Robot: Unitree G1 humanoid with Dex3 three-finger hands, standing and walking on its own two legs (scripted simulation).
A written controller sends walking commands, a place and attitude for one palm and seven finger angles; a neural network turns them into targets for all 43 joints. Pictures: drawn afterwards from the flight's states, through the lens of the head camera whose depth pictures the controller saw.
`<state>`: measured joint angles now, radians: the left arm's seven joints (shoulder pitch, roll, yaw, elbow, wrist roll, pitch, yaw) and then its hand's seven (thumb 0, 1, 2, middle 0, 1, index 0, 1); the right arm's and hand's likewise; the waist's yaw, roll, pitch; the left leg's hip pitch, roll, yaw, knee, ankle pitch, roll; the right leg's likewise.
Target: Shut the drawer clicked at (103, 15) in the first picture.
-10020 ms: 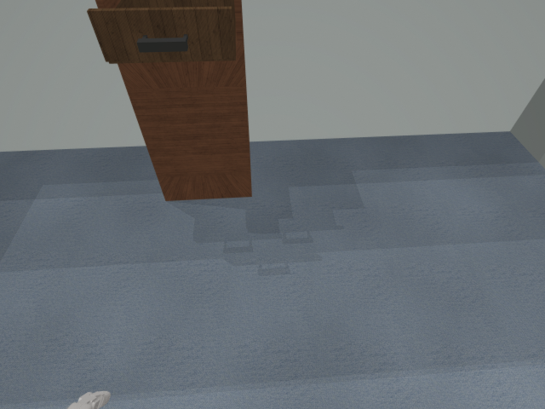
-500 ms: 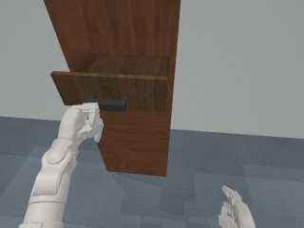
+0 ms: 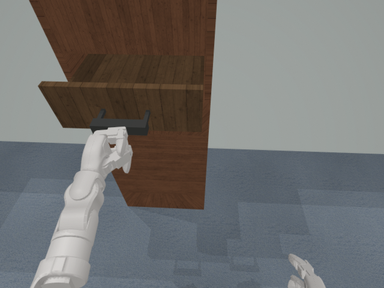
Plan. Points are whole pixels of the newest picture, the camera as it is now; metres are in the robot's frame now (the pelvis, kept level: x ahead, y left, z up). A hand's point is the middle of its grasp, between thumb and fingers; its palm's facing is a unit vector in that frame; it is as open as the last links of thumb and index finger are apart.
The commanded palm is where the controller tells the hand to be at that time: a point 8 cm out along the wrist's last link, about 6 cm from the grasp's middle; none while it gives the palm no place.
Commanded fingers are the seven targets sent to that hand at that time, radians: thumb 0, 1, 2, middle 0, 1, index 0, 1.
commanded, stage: bring the fist close to the handle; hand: left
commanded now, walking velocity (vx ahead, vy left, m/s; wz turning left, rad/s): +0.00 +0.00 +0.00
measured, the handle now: (122, 120) +0.47 +0.19 +0.09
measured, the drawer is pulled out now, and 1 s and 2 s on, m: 0.15 0.14 0.01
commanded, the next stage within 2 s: push the drawer shut in 0.52 s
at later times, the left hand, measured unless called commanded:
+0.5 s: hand (132, 152) +0.37 +0.15 +0.08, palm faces -0.03 -1.00 -0.02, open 3.2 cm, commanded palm +0.35 +0.20 +0.09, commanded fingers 0.00 0.90 0.90 -1.40 -1.60 -1.40 -1.60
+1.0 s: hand (134, 144) +0.40 +0.15 +0.08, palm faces -0.03 -1.00 -0.03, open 3.2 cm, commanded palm +0.39 +0.21 +0.09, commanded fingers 0.00 0.90 0.90 -1.40 -1.60 -1.40 -1.60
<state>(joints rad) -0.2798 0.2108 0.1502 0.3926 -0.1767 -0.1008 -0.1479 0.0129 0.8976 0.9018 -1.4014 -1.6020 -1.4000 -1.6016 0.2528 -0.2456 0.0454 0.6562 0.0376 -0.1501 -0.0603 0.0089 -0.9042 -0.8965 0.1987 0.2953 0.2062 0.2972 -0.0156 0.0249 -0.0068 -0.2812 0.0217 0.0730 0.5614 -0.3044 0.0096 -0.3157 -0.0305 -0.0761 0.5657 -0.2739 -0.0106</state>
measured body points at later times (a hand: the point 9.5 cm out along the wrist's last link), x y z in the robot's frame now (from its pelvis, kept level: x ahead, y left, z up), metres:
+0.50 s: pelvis +0.00 +0.00 -0.01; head +0.03 -0.01 +0.44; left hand +0.37 +0.21 +0.09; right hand +0.12 -0.25 -0.12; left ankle -0.01 +0.11 -0.73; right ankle +0.01 -0.11 -0.73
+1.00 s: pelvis -0.01 +0.00 -0.01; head +0.03 -0.01 +0.44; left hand +0.39 +0.21 +0.09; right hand +0.11 -0.25 -0.12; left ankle -0.01 +0.11 -0.73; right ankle +0.01 -0.11 -0.73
